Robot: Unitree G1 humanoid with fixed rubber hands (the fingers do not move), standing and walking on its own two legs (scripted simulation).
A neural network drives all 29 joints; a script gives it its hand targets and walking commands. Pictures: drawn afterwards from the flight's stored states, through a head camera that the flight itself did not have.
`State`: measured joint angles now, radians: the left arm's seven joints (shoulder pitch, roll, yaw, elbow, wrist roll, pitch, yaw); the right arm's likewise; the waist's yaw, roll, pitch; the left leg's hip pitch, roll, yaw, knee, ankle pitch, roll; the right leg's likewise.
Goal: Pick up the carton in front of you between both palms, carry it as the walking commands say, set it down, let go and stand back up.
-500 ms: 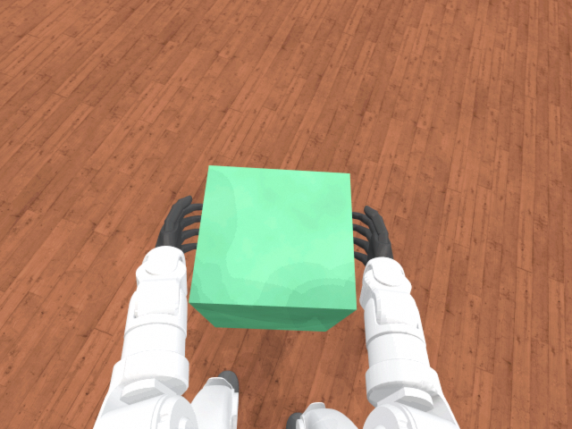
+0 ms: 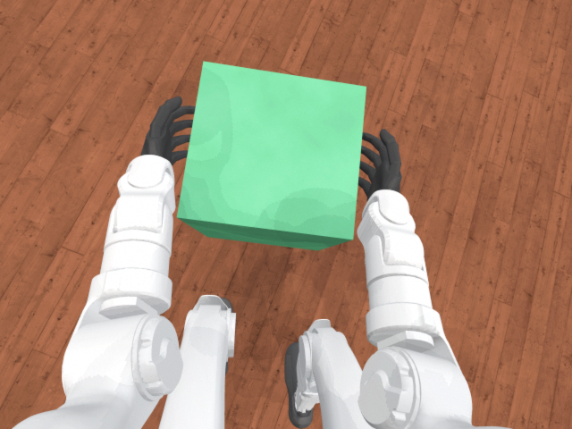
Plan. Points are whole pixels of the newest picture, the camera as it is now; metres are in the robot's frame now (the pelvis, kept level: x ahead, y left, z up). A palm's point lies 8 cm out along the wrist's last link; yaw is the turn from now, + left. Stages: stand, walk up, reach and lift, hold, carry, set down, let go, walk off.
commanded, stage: set down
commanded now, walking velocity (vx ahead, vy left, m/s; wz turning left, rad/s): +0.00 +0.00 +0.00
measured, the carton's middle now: (272, 175) +0.48 +0.04 -0.15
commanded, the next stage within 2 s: none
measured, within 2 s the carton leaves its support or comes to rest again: rests again in 1.30 s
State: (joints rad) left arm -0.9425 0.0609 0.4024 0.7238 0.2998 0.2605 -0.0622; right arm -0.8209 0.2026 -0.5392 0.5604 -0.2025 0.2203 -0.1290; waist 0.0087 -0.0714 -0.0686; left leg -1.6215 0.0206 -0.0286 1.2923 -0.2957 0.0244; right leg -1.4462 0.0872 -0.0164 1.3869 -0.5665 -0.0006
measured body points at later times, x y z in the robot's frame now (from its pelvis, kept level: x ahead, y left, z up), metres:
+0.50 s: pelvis -0.02 +0.00 -0.13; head +0.29 +0.09 +0.19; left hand +0.51 +0.21 -0.25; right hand +0.50 -0.09 -0.23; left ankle +0.13 +0.11 -0.58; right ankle +0.03 -0.12 -0.58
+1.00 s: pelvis -0.03 +0.00 -0.21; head +0.35 +0.05 +0.01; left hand +0.55 +0.21 -0.39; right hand +0.53 -0.10 -0.39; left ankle +0.13 +0.11 -0.58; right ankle +0.03 -0.12 -0.58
